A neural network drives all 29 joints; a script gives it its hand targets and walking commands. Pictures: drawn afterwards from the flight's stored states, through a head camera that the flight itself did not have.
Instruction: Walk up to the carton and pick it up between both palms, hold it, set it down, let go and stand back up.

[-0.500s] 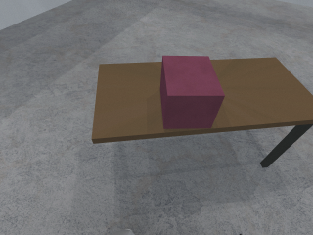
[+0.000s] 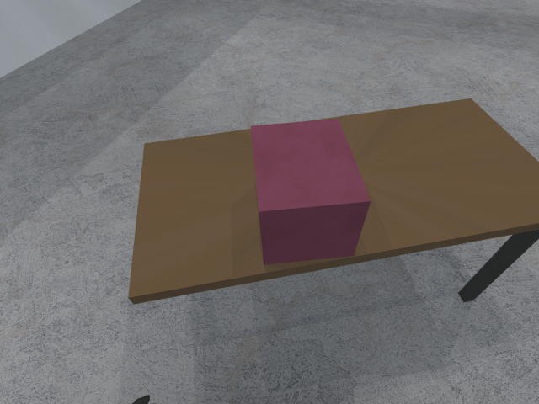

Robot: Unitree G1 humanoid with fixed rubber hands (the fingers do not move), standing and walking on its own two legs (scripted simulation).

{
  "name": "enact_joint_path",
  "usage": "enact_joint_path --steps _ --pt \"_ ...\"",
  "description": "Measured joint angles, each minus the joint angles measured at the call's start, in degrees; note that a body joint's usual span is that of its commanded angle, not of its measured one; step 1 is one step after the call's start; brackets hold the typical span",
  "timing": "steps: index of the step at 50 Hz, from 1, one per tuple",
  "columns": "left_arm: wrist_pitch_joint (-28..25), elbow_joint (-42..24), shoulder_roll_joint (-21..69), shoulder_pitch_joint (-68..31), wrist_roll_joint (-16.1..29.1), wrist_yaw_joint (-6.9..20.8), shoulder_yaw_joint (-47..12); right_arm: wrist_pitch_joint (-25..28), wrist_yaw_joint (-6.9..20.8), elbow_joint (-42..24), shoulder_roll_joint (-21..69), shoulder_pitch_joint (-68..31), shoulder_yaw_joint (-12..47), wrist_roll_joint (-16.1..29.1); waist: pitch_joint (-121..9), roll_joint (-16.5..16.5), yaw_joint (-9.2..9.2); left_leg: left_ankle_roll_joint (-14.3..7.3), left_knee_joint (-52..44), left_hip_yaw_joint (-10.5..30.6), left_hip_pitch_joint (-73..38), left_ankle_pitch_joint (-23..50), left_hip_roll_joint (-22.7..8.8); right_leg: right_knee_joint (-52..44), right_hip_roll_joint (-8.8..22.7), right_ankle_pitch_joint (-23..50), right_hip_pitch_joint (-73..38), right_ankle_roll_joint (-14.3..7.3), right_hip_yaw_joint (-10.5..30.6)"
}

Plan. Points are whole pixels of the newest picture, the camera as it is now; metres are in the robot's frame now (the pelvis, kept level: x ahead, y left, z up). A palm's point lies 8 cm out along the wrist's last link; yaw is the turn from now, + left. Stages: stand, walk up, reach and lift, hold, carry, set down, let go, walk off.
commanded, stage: walk up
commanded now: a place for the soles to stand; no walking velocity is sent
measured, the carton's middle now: (301, 190) +0.58 -0.04 -0.09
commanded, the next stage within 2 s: none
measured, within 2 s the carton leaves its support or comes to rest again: neither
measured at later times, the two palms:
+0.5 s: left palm out of the picture +0.08 +0.27 -0.11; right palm out of the picture +0.09 -0.22 -0.12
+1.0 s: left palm out of the picture +0.12 +0.26 -0.11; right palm out of the picture +0.00 -0.28 -0.11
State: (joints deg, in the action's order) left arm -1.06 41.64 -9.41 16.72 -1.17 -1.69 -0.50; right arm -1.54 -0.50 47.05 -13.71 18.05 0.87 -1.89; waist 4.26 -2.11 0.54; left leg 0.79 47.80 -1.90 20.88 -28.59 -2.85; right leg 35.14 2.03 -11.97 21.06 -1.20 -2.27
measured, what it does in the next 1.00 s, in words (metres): steps on the spot: left foot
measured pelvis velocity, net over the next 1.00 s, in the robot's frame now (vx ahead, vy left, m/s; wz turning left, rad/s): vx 0.03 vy -0.01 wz -0.02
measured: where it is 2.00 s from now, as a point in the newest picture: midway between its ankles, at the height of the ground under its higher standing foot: outside the picture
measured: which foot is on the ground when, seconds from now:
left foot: up 0.00-0.06, down 0.08-1.00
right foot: down 0.00-0.84, up 0.86-1.00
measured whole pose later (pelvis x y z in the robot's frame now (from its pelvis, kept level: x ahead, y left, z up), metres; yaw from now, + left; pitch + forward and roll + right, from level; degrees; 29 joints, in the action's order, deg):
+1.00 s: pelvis +0.03 -0.01 +0.01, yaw -1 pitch -1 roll +1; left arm 3.7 48.7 -18.7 13.1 -4.9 2.4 0.1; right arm 1.6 -4.3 52.6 -13.5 23.6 -0.8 -2.5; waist 3.2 3.2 -1.3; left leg 2.9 27.6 -2.7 10.4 -15.7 -4.3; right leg 53.3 4.4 -20.7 27.9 3.1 -0.1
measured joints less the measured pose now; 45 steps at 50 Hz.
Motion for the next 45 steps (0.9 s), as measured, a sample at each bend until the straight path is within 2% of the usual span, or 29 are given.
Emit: enact_joint_path --steps 4,5,8,13,29,42,45 --pt "1.19 1.37 -1.42 -0.37 0.09 0.55 0.03 0.63 -0.05 -0.40 -0.36 -1.15 -0.51 0.21 -0.86 0.41 -0.11 -1.18 -10.76 0.05 -3.87 10.05 -0.02 2.40 0.28 -1.55 1.01 1.12 0.12" --pt "1.47 1.92 -1.95 -0.80 0.31 0.77 0.02 0.76 -0.09 -0.10 -0.12 -1.55 -0.52 0.32 -0.82 1.04 -0.16 -0.64 -10.63 -0.09 -3.93 10.79 0.29 2.91 0.62 -1.94 1.03 1.43 0.36" --pt "1.65 3.15 -2.94 -0.90 0.59 1.14 -0.10 0.78 -0.06 0.87 0.51 -2.06 -0.02 1.32 -1.81 2.04 0.22 0.34 -10.85 -0.47 -4.81 10.17 0.27 0.95 0.37 -1.34 -0.49 1.49 0.98" --pt "0.72 5.26 -3.83 -0.30 0.42 1.51 -0.77 1.12 0.50 1.97 0.77 -3.19 0.86 2.17 -3.07 2.80 0.55 0.09 -13.82 -0.84 -6.64 10.81 0.51 -2.30 0.43 -0.26 -2.38 2.19 1.40" --pt "0.38 9.51 -4.58 -0.70 0.67 1.29 -1.86 0.89 0.51 5.69 -0.96 -4.17 1.28 1.96 -2.42 1.58 -0.03 0.07 -17.06 -1.92 -8.52 11.83 0.61 -4.40 0.32 0.52 -3.25 2.50 2.54" --pt "0.66 10.87 -4.79 -1.95 0.87 1.16 -1.98 0.87 0.40 7.99 -1.86 -2.44 1.49 1.81 -2.09 2.02 -0.34 0.34 -17.90 -2.78 -9.04 12.19 0.30 -4.39 -0.18 0.81 -2.87 2.20 3.60" --pt "2.77 9.71 -6.02 -2.07 -1.85 2.44 -0.78 1.89 -1.45 6.01 -0.93 0.14 0.18 0.24 -2.31 2.58 -1.46 0.10 -17.61 -1.73 -8.84 11.76 -0.06 5.34 -0.37 -10.98 0.33 2.38 2.17"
